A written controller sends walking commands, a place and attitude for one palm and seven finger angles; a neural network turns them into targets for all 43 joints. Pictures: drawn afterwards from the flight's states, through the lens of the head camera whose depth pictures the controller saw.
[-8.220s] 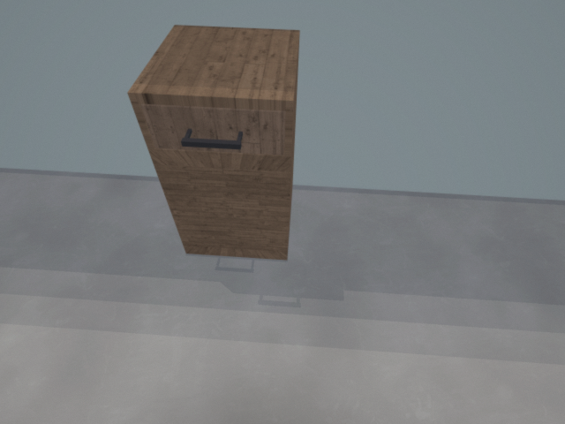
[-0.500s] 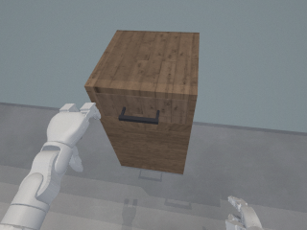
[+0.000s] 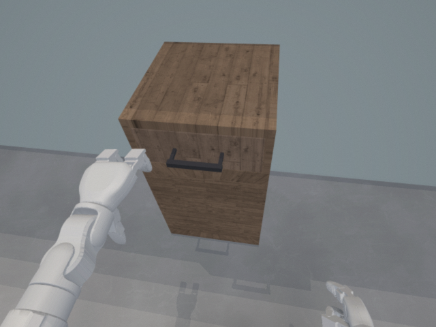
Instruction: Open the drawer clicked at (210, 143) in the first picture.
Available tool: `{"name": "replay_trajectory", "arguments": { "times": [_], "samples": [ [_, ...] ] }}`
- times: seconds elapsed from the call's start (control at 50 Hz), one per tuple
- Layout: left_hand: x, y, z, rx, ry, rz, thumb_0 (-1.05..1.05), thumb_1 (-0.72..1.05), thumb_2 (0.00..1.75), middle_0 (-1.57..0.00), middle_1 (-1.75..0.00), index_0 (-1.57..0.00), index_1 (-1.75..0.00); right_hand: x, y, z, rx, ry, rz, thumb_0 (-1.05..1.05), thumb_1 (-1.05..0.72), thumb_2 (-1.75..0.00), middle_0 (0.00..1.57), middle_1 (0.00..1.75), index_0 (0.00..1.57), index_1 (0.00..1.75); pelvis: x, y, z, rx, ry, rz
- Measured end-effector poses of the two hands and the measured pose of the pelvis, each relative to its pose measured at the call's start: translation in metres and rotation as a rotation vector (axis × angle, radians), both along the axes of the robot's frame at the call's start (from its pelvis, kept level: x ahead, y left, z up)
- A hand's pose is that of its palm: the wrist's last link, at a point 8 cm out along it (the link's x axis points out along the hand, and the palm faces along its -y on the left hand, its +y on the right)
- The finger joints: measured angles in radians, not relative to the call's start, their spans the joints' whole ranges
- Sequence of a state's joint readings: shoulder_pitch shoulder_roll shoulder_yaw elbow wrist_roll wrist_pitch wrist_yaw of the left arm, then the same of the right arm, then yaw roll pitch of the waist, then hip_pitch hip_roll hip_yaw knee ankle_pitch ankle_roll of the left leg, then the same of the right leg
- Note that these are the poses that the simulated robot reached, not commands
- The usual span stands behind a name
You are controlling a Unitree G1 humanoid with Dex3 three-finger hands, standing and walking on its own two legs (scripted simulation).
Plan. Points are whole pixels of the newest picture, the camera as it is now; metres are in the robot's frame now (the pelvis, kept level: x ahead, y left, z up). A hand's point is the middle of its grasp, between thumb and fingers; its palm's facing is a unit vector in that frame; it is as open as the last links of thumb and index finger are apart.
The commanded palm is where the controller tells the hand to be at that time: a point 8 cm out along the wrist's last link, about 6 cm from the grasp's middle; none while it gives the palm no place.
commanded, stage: move the hooked fingers above the handle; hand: left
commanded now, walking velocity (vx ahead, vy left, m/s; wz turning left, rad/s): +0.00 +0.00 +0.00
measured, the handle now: (195, 160) +0.56 +0.16 -0.12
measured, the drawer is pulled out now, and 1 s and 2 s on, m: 0.00 0.00 0.00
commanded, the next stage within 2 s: none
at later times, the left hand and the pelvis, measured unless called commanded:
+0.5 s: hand (158, 176) +0.40 +0.20 +0.01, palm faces -0.05 -0.06 -1.00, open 13.8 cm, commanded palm +0.39 +0.21 +0.07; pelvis +0.01 -0.01 -0.01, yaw -1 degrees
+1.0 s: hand (176, 167) +0.46 +0.18 -0.03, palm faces -0.05 -0.03 -1.00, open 13.8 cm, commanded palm +0.45 +0.18 +0.02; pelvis +0.01 +0.00 -0.03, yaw -1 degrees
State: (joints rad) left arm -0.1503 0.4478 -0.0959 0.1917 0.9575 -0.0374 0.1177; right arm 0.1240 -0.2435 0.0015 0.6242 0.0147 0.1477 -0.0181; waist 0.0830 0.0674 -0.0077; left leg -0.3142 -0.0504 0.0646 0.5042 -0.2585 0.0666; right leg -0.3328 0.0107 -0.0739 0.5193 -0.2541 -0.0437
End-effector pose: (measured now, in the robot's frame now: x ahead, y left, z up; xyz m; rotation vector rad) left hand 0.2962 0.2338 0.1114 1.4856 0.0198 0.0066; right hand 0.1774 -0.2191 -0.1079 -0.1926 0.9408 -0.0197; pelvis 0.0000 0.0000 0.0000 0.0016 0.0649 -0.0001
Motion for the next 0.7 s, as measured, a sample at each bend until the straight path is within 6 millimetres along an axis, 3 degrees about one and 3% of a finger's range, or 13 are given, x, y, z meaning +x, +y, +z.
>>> {"name": "replay_trajectory", "arguments": {
  "times": [0.16, 0.3, 0.44, 0.7],
  "samples": [
    [0.028, -0.01, -0.017, 0.022, 0.017, -0.023, 0.0, -0.5, 0.3, -0.32, -1.2, -0.32, -1.2, -0.015, -0.017, -0.005, -0.029, 0.024, -0.04, 0.01, -0.91, -0.9, 0.2, 0.3, 0.2, 0.3, -0.003, -0.009, -0.004, 0.003, 0.035, -0.001],
    [0.056, -0.013, -0.028, 0.027, 0.039, -0.004, 0.0, -0.49, 0.3, -0.32, -1.2, -0.32, -1.2, -0.046, -0.041, -0.016, -0.061, 0.103, -0.115, 0.01, -0.91, -0.9, 0.2, 0.3, 0.2, 0.3, 0.0, -0.013, -0.008, 0.004, 0.074, -0.008],
    [0.079, -0.029, -0.045, 0.024, 0.051, -0.049, 0.0, -0.49, 0.3, -0.32, -1.2, -0.32, -1.2, -0.08, -0.06, -0.025, -0.096, 0.2, -0.181, 0.01, -0.91, -0.9, 0.2, 0.3, 0.2, 0.3, 0.004, -0.014, -0.012, 0.005, 0.116, -0.014],
    [0.113, -0.033, -0.067, 0.042, 0.069, -0.01, 0.0, -0.49, 0.3, -0.32, -1.2, -0.32, -1.2, -0.11, -0.06, -0.034, -0.089, 0.285, -0.25, 0.01, -0.91, -0.9, 0.2, 0.3, 0.2, 0.3, 0.01, -0.012, -0.017, 0.003, 0.176, -0.023]
  ]
}}
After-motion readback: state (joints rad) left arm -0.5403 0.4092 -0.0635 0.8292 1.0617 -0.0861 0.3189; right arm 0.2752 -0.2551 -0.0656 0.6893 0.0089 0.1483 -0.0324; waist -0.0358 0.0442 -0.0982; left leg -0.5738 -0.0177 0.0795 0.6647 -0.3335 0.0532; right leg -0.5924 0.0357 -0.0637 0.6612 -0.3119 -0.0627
